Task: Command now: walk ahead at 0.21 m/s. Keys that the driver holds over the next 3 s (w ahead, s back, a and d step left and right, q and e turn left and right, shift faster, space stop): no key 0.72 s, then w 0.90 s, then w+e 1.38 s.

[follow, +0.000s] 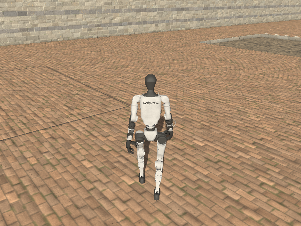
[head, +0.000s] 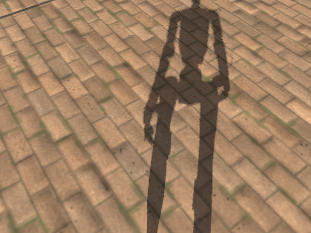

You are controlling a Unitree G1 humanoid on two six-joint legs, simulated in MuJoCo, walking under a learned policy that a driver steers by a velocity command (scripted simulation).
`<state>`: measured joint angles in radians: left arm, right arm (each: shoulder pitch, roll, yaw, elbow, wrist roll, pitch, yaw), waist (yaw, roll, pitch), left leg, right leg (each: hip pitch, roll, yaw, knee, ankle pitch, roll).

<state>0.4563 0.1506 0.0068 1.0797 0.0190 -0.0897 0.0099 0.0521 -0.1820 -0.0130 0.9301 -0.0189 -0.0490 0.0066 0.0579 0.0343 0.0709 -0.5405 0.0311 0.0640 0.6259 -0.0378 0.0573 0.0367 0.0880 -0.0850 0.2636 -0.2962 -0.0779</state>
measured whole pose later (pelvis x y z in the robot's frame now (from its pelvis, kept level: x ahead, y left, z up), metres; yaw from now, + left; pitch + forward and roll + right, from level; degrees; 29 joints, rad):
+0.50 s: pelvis +0.07 +0.01 +0.00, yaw -1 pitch -1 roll +0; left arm 0.32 0.13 -0.01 1.13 0.02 0.00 0.04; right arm 0.27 -0.17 -0.01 1.07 0.00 0.00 -0.02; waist -0.02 0.02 0.00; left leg -0.27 -0.05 0.09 0.39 -0.10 0.08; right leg -0.18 0.00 -0.01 0.46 -0.26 0.00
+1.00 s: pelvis +0.13 +0.01 +0.00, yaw -1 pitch +0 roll -1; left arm 0.46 0.17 0.04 1.14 0.02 -0.03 0.03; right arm 0.30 -0.16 -0.03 1.05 -0.03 -0.04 0.01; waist 0.02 -0.03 -0.04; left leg -0.33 0.00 0.07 0.64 -0.36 0.07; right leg -0.09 0.01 0.00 0.38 -0.30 -0.02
